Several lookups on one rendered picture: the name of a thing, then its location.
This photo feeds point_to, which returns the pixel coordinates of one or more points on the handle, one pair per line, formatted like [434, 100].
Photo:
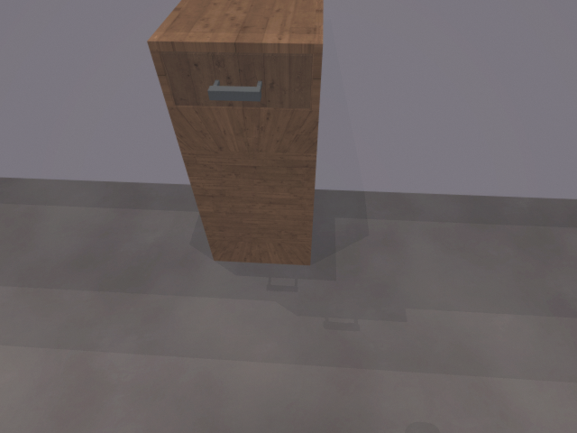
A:
[229, 93]

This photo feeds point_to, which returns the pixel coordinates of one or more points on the drawer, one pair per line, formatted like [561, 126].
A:
[286, 77]

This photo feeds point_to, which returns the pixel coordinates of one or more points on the cabinet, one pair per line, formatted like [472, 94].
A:
[252, 169]

